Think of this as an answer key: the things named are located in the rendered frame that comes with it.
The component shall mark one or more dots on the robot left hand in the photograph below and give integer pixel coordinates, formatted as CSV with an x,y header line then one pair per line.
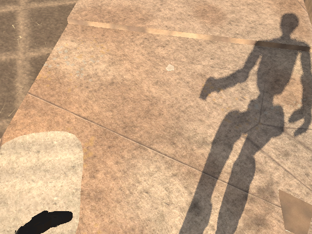
x,y
44,221

